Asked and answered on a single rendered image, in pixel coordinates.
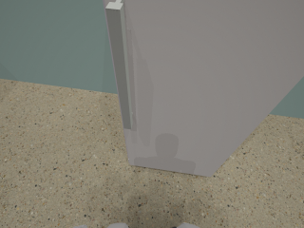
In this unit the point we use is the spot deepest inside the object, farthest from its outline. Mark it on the handle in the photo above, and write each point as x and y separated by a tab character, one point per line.
116	27

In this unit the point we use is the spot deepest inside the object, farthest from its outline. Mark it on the fridge door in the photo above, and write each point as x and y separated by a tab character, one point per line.
203	74

